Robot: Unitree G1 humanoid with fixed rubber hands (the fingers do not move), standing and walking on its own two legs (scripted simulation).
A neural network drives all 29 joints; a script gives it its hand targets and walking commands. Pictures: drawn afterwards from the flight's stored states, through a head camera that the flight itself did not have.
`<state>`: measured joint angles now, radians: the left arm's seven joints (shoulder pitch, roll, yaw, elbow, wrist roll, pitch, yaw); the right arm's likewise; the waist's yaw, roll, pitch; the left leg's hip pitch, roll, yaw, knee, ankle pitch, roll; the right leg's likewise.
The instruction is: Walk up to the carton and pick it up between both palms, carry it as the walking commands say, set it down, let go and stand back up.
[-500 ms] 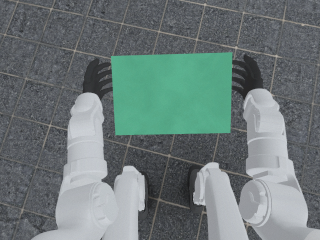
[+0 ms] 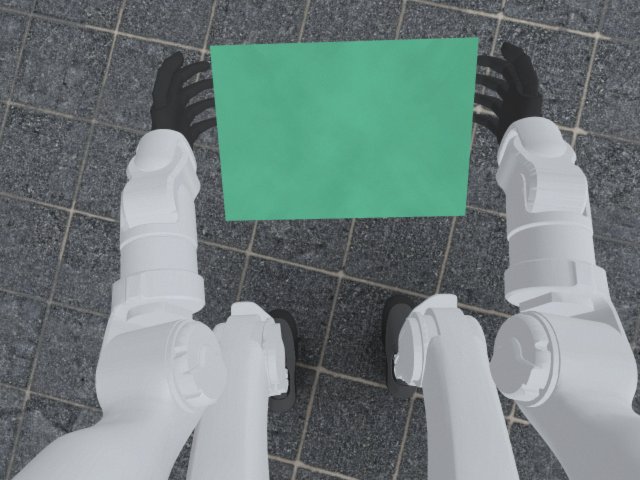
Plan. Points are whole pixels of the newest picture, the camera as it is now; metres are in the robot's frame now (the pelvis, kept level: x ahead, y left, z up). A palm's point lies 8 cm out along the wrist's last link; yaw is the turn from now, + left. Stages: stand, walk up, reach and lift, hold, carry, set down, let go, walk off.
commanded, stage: set down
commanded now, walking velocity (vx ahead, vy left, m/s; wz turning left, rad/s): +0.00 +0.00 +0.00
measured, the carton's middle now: (341, 135) +0.52 -0.02 -0.20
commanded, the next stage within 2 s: none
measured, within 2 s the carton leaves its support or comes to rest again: neither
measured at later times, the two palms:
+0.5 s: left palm (204, 137) +0.52 +0.16 -0.19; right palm (485, 126) +0.52 -0.21 -0.20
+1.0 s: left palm (224, 139) +0.55 +0.16 -0.27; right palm (465, 136) +0.53 -0.21 -0.29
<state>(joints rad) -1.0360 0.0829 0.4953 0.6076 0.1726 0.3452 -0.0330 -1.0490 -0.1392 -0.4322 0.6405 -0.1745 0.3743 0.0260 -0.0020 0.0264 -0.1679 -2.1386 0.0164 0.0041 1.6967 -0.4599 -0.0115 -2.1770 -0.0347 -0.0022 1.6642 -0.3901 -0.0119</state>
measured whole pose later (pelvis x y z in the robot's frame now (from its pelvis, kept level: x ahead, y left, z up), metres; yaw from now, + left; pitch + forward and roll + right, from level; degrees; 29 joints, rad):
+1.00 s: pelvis +0.00 +0.00 -0.12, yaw +0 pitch +44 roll +1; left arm -1.34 0.27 0.31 0.90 -0.04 0.21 0.07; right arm -1.36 -0.37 -0.19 0.97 0.08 0.22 -0.05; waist -0.01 0.05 0.20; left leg -2.35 0.00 0.00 2.13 -0.56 -0.01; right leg -2.40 -0.03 0.02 2.10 -0.48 0.00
